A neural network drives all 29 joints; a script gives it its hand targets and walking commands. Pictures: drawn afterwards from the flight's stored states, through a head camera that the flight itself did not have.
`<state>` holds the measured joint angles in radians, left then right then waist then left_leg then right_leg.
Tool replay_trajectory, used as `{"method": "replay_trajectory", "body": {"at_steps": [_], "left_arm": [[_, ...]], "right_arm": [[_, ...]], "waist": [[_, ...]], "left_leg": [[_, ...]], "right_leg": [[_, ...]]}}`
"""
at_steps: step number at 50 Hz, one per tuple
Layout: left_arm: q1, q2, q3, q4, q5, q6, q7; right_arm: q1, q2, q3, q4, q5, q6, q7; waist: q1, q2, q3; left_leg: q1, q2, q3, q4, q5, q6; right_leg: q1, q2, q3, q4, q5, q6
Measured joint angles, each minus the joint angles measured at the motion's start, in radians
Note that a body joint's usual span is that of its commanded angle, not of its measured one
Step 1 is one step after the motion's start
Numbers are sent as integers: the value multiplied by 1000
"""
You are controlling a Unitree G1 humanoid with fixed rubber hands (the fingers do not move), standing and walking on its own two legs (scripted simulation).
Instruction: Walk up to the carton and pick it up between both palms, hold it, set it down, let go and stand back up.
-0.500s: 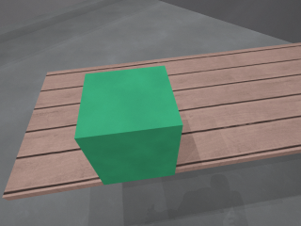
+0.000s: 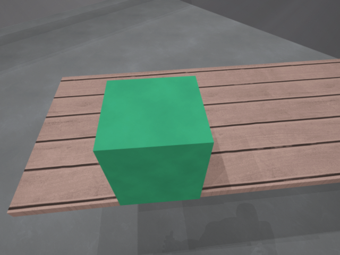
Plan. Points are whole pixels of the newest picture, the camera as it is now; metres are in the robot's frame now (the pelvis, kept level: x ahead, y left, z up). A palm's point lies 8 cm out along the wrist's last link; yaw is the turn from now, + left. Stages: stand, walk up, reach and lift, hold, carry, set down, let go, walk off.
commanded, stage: walk up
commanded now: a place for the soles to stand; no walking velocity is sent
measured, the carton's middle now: (156, 143) +0.36 +0.06 +0.06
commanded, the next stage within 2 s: none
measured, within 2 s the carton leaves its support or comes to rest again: neither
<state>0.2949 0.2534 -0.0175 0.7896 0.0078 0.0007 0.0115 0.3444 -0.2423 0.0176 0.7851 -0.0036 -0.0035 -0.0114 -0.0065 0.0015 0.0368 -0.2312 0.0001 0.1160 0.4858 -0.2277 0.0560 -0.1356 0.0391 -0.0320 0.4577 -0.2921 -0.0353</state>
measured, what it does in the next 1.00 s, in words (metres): walks backwards: right foot, then left foot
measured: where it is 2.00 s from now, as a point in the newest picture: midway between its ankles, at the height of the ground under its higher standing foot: outside the picture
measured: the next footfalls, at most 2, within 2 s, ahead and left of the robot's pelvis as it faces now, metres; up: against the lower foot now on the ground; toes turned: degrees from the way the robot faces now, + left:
right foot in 0.62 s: -0.08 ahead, -0.12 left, +0.00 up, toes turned +0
left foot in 0.88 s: -0.10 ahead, +0.13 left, +0.00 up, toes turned +2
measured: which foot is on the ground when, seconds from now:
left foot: down 0.00-0.64, up 0.66-0.86, down 0.88-1.00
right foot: down 0.00-0.42, up 0.44-0.60, down 0.62-0.92, up 0.94-1.00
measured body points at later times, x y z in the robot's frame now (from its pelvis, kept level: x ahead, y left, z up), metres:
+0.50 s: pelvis -0.08 +0.01 -0.02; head -0.05 +0.01 +0.43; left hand +0.04 +0.29 -0.13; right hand +0.03 -0.27 -0.13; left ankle +0.03 +0.08 -0.74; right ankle -0.05 -0.10 -0.72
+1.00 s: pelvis -0.12 +0.00 -0.01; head -0.11 +0.00 +0.44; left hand -0.08 +0.27 -0.13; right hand -0.07 -0.26 -0.13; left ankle -0.14 +0.12 -0.74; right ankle -0.12 -0.11 -0.71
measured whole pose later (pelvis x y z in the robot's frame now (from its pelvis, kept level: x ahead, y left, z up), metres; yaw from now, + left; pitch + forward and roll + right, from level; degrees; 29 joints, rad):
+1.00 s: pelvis -0.12 +0.00 -0.01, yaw +6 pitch -1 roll +1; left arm 0.35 0.29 0.02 0.71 0.04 0.03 -0.02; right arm 0.44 -0.25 -0.02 0.71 -0.04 -0.01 0.00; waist -0.03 -0.02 0.04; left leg -0.23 -0.03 -0.06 0.57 -0.32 0.02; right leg -0.35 -0.03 -0.05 0.84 -0.49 -0.01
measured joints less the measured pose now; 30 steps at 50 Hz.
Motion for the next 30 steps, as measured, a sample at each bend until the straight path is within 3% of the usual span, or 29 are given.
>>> {"method": "replay_trajectory", "body": {"at_steps": [9, 20, 25, 28, 30], "left_arm": [[17, 2, -1, 21, -6, 0, 0], [-88, 59, 30, -29, -3, 35, 17], [-91, 61, 38, -50, 0, 41, 10], [-67, 50, 35, -64, -1, 34, 3], [-37, 47, 31, -73, -4, 24, -1]], "right_arm": [[8, 0, -2, 24, 4, 4, 0], [-78, -56, -42, -26, -1, 44, -9], [-108, -67, -43, -55, -5, 57, -8], [-133, -75, -43, -67, -7, 65, -10], [-148, -78, -43, -75, -7, 68, -8]], "waist": [[-2, -1, 11], [-8, 7, 76], [-10, 12, 63], [2, 30, 48], [16, 30, 34]], "left_leg": [[-12, -11, -6, -14, 24, 7], [-144, -15, -23, 110, 36, 29], [-172, -12, -21, 113, 68, 36], [-199, 0, -22, 102, 99, 31], [-224, 3, -13, 101, 114, 22]], "right_leg": [[-17, -10, -8, 4, 11, 4], [-154, -24, -35, 161, -4, 2], [-210, -13, -6, 318, -133, -7], [-193, -14, -2, 356, -155, -19], [-145, -25, 6, 273, -142, -30]]}}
